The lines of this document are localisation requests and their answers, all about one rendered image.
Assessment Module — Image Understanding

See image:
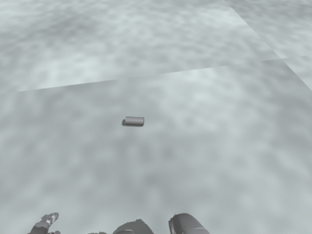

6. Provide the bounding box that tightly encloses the left robot hand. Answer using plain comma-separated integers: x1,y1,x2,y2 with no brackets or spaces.
30,213,61,234

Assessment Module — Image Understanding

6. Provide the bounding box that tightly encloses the can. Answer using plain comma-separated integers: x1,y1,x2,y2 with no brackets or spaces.
125,117,144,126

